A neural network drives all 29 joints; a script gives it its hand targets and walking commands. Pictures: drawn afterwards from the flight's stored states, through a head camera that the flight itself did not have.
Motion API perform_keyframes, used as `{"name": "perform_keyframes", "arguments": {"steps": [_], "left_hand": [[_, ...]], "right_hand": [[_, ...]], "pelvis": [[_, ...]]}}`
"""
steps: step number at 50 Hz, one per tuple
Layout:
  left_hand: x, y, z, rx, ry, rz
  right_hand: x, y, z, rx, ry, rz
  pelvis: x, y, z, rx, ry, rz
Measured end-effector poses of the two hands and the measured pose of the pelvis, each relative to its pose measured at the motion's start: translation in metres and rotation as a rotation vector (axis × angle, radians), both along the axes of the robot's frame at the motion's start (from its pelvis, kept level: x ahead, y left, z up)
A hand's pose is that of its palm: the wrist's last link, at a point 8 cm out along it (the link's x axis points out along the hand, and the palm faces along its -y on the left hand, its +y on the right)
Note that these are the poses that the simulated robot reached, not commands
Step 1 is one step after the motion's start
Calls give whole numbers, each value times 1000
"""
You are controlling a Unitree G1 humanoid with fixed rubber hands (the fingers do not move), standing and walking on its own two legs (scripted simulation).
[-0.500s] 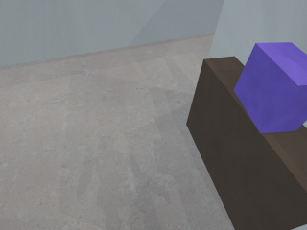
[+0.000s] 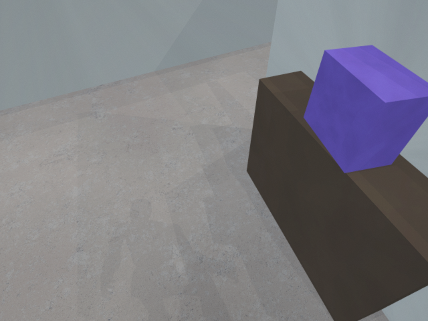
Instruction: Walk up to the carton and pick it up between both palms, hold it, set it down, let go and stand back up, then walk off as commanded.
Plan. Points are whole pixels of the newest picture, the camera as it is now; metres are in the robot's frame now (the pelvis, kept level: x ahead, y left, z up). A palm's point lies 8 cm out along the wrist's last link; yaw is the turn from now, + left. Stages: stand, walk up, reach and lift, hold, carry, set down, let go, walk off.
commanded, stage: walk up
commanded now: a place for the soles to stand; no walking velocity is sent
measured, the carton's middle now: (358, 108) +0.73 -0.44 +0.00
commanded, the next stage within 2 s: none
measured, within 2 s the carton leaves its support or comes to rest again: neither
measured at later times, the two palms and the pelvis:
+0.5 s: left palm (119, 244) +0.31 +0.22 -0.08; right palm out of the picture +0.16 -0.38 -0.11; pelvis +0.15 -0.05 -0.02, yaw -26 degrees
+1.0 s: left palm (202, 127) +0.72 +0.05 -0.08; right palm out of the picture +0.14 -0.24 -0.14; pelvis +0.38 -0.04 -0.04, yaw -43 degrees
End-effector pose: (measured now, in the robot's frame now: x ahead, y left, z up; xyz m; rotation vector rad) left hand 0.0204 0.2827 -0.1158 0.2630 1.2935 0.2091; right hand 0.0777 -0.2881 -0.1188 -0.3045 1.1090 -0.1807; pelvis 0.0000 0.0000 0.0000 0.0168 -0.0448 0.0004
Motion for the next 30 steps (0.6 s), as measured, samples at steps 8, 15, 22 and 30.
{"name": "perform_keyframes", "arguments": {"steps": [8,15,22,30], "left_hand": [[89,-9,25,80,-58,-220],[174,-38,26,172,-209,-298],[246,-61,37,156,-222,-428],[387,-50,29,169,-277,-598]], "right_hand": [[-18,-59,-9,-33,-80,-160],[11,-103,-33,-2,-92,-233],[68,-94,3,3,-233,-224],[103,-72,14,-66,-250,-342]], "pelvis": [[36,-29,-13,17,-16,-167],[73,-56,-38,-28,-9,-278],[121,-52,-23,-31,-6,-399],[214,-28,-33,-30,-12,-520]]}}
